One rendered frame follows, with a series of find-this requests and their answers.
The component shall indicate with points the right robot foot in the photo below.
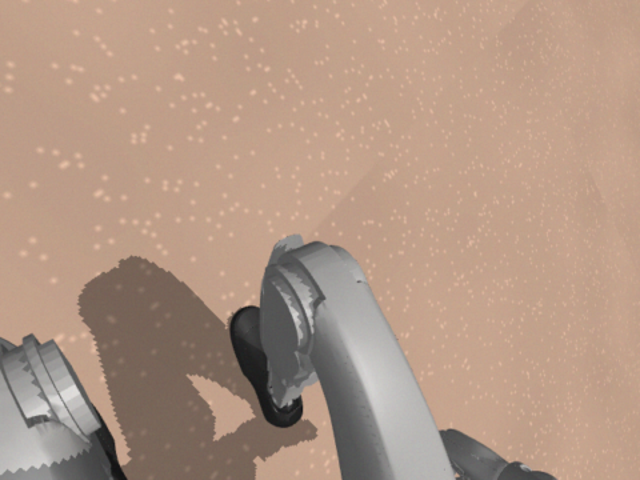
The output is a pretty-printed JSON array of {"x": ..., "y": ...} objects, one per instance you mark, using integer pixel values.
[{"x": 245, "y": 338}]

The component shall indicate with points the left robot foot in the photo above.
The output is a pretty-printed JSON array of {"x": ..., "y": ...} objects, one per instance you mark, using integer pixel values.
[{"x": 108, "y": 445}]

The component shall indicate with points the right robot arm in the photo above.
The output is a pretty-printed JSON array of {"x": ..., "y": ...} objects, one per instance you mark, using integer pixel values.
[{"x": 520, "y": 471}]

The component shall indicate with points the right robot hand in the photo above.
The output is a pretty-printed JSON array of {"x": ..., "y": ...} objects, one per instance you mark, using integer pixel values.
[{"x": 471, "y": 459}]

